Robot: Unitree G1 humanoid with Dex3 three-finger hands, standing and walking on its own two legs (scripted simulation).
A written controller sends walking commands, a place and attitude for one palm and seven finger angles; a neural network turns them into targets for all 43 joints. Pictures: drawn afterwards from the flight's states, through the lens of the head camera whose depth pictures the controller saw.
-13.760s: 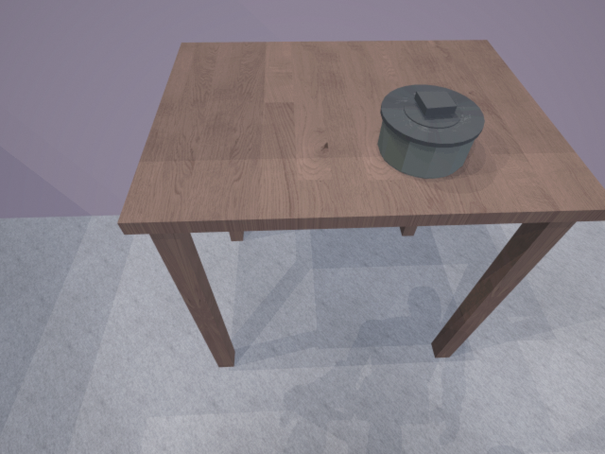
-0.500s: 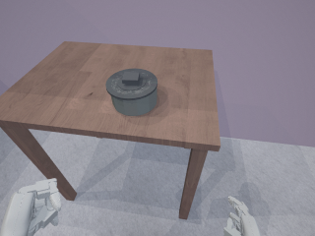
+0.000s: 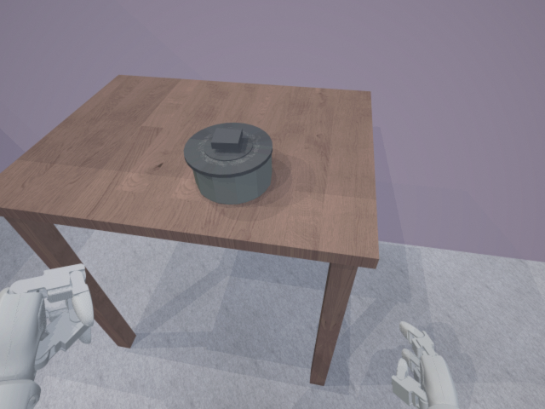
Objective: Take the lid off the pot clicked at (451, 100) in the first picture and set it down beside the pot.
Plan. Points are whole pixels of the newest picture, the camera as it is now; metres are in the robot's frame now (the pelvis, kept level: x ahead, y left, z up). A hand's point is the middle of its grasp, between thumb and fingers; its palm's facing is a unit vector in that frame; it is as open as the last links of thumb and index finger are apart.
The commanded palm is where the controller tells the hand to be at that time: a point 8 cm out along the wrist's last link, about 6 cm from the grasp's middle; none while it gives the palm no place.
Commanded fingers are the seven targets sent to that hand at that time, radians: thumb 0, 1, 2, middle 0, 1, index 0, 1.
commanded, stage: raise the hand higher, near the body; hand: left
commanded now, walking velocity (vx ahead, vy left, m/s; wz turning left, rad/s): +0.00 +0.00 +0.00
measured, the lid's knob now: (227, 138) +0.55 +0.18 +0.12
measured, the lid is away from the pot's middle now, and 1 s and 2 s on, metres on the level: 0.00 0.00 0.00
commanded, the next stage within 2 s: reach forward and open the fingers in 0.10 s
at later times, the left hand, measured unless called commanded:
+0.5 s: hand (60, 285) +0.19 +0.28 +0.15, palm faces +0.23 -0.11 -0.97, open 2.9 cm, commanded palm +0.16 +0.27 +0.20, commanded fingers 0.00 0.39 1.24 -1.17 -0.93 -1.17 -0.93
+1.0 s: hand (79, 257) +0.22 +0.27 +0.16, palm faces -0.09 -0.02 -1.00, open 7.6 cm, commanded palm +0.20 +0.26 +0.23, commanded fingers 0.00 -0.38 1.74 -0.90 -0.08 -0.90 -0.08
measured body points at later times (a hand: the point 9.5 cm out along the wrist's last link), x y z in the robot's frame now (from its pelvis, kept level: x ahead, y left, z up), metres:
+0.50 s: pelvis -0.02 +0.00 -0.01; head -0.01 -0.05 +0.44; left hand +0.17 +0.28 +0.21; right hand +0.21 -0.21 -0.11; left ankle +0.02 +0.15 -0.74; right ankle -0.03 -0.14 -0.74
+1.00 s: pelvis -0.04 +0.01 +0.00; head -0.05 -0.04 +0.45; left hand +0.22 +0.27 +0.21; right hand +0.19 -0.20 -0.09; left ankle +0.02 +0.15 -0.74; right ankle -0.03 -0.14 -0.74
